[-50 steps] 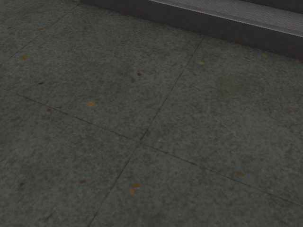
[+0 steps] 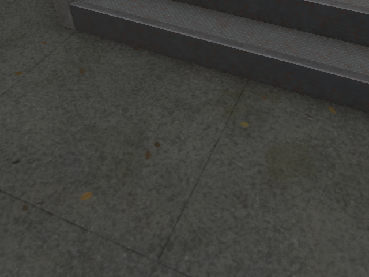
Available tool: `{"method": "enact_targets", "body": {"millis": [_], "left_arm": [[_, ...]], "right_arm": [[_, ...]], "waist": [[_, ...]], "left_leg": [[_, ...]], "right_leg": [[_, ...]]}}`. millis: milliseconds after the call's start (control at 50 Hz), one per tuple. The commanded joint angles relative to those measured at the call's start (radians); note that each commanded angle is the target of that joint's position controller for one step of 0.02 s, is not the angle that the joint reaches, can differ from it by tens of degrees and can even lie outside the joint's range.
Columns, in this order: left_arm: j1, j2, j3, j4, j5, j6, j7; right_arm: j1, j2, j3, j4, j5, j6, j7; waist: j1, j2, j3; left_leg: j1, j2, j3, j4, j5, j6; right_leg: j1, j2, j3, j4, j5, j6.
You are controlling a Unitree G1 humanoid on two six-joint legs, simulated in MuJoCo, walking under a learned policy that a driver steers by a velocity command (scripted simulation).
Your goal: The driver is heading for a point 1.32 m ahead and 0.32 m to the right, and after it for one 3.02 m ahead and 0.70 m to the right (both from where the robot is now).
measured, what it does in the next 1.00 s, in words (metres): walks ahead: right foot, then left foot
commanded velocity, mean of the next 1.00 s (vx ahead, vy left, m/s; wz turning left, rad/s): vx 0.50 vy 0.00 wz -0.01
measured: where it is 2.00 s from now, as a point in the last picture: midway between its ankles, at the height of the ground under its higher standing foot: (214, 138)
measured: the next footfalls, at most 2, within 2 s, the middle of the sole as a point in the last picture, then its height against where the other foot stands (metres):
right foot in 0.40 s outside the picture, level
left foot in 0.96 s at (165, 218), level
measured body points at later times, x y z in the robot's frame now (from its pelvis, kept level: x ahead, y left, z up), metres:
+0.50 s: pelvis +0.29 -0.06 -0.01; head +0.33 -0.07 +0.44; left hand +0.43 +0.19 -0.12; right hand +0.30 -0.32 -0.16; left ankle +0.14 +0.08 -0.64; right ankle +0.37 -0.15 -0.74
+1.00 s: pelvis +0.57 -0.01 -0.02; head +0.60 +0.00 +0.43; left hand +0.52 +0.25 -0.16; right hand +0.77 -0.25 -0.12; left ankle +0.68 +0.09 -0.74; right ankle +0.38 -0.14 -0.71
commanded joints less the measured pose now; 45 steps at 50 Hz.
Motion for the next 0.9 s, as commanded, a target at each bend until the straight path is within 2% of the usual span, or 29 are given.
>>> {"method": "enact_targets", "body": {"millis": [20,60,100,180,260,320,340,360,380,400,420,440,460,480,500,520,540,560,620,660,740,840,900], "left_arm": [[0.102,0.016,0.017,-0.039,0.002,0.022,0.009],[0.016,0.038,0.023,-0.078,0.015,0.028,0.011],[-0.082,0.048,0.025,-0.114,0.02,0.024,0.013],[-0.252,0.029,0.013,-0.165,0.014,0.013,-0.001],[-0.372,0.036,0.005,-0.212,0.003,0.007,-0.026],[-0.389,0.054,0.007,-0.239,0.002,-0.005,-0.047],[-0.348,0.07,0.014,-0.233,0.002,-0.008,-0.05],[-0.263,0.099,0.029,-0.212,0.004,-0.011,-0.049],[-0.083,0.147,0.056,-0.156,0.004,-0.011,-0.044],[0.119,0.232,0.079,-0.116,0.016,-0.009,-0.033],[0.179,0.295,0.089,-0.093,0.026,-0.004,-0.039],[0.168,0.189,0.063,-0.097,0.021,-0.004,-0.038],[0.065,0.146,0.048,-0.115,0.016,-0.005,-0.034],[-0.031,0.12,0.037,-0.136,0.018,-0.005,-0.034],[-0.079,0.093,0.029,-0.141,0.025,-0.006,-0.039],[-0.092,0.065,0.02,-0.135,0.033,-0.008,-0.043],[-0.08,0.059,0.019,-0.122,0.034,-0.009,-0.046],[-0.06,0.069,0.021,-0.109,0.031,-0.012,-0.045],[-0.014,0.118,0.033,-0.085,0.031,-0.011,-0.028],[0.019,0.122,0.033,-0.073,0.028,-0.003,-0.016],[0.076,0.136,0.034,-0.051,0.019,0.004,-0.004],[0.149,0.142,0.04,-0.006,0.011,0.021,0.0],[0.135,0.159,0.049,0.002,0.007,0.033,0.007]], "right_arm": [[0.012,-0.057,0.002,-0.013,-0.003,-0.022,0.0],[0.053,-0.09,-0.002,0.006,-0.005,-0.021,-0.015],[0.095,-0.105,-0.001,0.016,-0.006,-0.015,-0.028],[0.177,-0.136,-0.002,0.031,0.008,-0.006,-0.043],[0.253,-0.148,-0.008,0.063,0.017,0.01,-0.048],[0.256,-0.161,-0.017,0.071,0.017,0.027,-0.054],[0.238,-0.17,-0.021,0.067,0.016,0.031,-0.055],[0.215,-0.178,-0.022,0.06,0.013,0.036,-0.055],[0.194,-0.16,-0.015,0.051,0.007,0.041,-0.053],[0.197,-0.128,0.002,0.022,-0.009,0.038,-0.052],[0.337,0.025,0.045,0.024,-0.002,0.012,-0.036],[0.287,-0.086,0.021,0.039,0.025,-0.017,-0.03],[0.173,-0.147,0.004,0.001,0.045,-0.031,-0.029],[0.108,-0.15,0.001,-0.015,0.042,-0.033,-0.037],[0.079,-0.141,-0.007,-0.019,0.027,-0.026,-0.044],[0.102,-0.121,-0.011,-0.017,0.021,-0.011,-0.046],[0.124,-0.093,-0.009,-0.011,0.02,0.004,-0.047],[0.135,-0.075,-0.009,-0.009,0.018,0.014,-0.049],[0.043,-0.082,-0.015,-0.044,0.009,0.028,-0.053],[-0.04,-0.081,-0.018,-0.07,0.005,0.027,-0.051],[-0.177,-0.067,-0.013,-0.106,0.01,0.019,-0.041],[-0.309,-0.07,-0.005,-0.153,0.021,0.009,-0.018],[-0.3,-0.092,-0.01,-0.166,0.023,-0.003,-0.001]], "waist": [[0.055,0.083,-0.015],[0.047,0.083,0.019],[0.022,0.075,0.035],[-0.036,0.074,0.045],[-0.075,0.075,0.078],[-0.054,0.086,0.07],[-0.027,0.1,0.043],[0.023,0.117,-0.014],[0.106,0.107,-0.116],[0.165,0.001,-0.276],[0.09,-0.28,-0.421],[0.121,-0.183,-0.41],[0.103,-0.132,-0.244],[0.068,-0.032,-0.166],[0.037,0.004,-0.108],[0.002,-0.015,-0.094],[-0.013,-0.031,-0.085],[-0.021,-0.032,-0.073],[-0.017,-0.02,-0.022],[0.003,-0.02,-0.002],[0.043,-0.029,0.026],[0.08,-0.033,0.071],[0.052,-0.048,0.056]], "left_leg": [[0.023,0.257,-0.233,-0.259,0.158,0.164],[0.02,0.254,-0.203,-0.277,0.194,0.17],[0.051,0.246,-0.185,-0.274,0.225,0.159],[0.116,0.23,-0.149,-0.283,0.195,0.123],[0.281,0.284,-0.163,-0.241,0.166,0.12],[0.374,0.325,-0.17,-0.165,0.259,0.102],[0.378,0.324,-0.163,-0.119,0.371,0.091],[0.367,0.305,-0.143,-0.023,0.547,0.077],[0.305,0.249,-0.102,0.175,0.639,0.051],[0.078,0.182,-0.054,0.505,0.376,0.015],[-0.327,-0.012,-0.081,0.856,-0.345,-0.048],[-0.439,0.031,-0.224,0.982,-0.422,-0.027],[-0.498,0.085,-0.199,0.992,-0.338,-0.013],[-0.452,0.139,-0.171,0.945,-0.24,-0.014],[-0.405,0.169,-0.159,0.882,-0.188,-0.02],[-0.342,0.195,-0.164,0.835,-0.152,-0.019],[-0.308,0.2,-0.159,0.802,-0.135,-0.022],[-0.3,0.203,-0.149,0.775,-0.127,-0.027],[-0.393,0.216,-0.14,0.649,-0.025,-0.05],[-0.444,0.216,-0.137,0.534,0.075,-0.06],[-0.418,0.182,-0.106,0.312,0.229,-0.061],[-0.438,0.156,-0.092,0.181,0.188,-0.044],[-0.375,0.136,-0.08,0.135,0.087,-0.01]], "right_leg": [[-0.089,-0.079,0.015,-0.034,0.077,0.003],[-0.172,-0.092,0.003,-0.121,0.163,0.028],[-0.237,-0.092,-0.008,-0.257,0.265,0.044],[-0.192,-0.044,-0.049,-0.556,0.423,0.047],[-0.236,-0.021,-0.051,-0.685,0.38,0.037],[-0.205,-0.002,-0.058,-0.741,0.27,0.002],[-0.126,0.021,-0.075,-0.756,0.234,-0.013],[0.012,0.058,-0.105,-0.764,0.217,-0.033],[0.246,0.081,-0.115,-0.771,0.237,-0.065],[0.583,-0.106,0.099,-0.749,0.266,-0.135],[0.926,-0.336,0.599,-0.876,0.115,-0.309],[0.911,-0.316,0.683,-0.952,0.033,-0.282],[0.762,-0.282,0.508,-0.964,0.102,-0.225],[0.596,-0.244,0.371,-0.991,0.223,-0.196],[0.467,-0.203,0.278,-1.021,0.307,-0.179],[0.395,-0.168,0.212,-1.053,0.33,-0.163],[0.358,-0.153,0.181,-1.08,0.338,-0.164],[0.334,-0.145,0.151,-1.098,0.365,-0.172],[0.326,-0.146,0.103,-1.141,0.388,-0.181],[0.351,-0.139,0.08,-1.154,0.37,-0.167],[0.381,-0.113,0.023,-1.168,0.327,-0.134],[0.517,-0.161,0.019,-1.123,0.322,-0.128],[0.581,-0.193,0.023,-1.052,0.426,-0.108]]}}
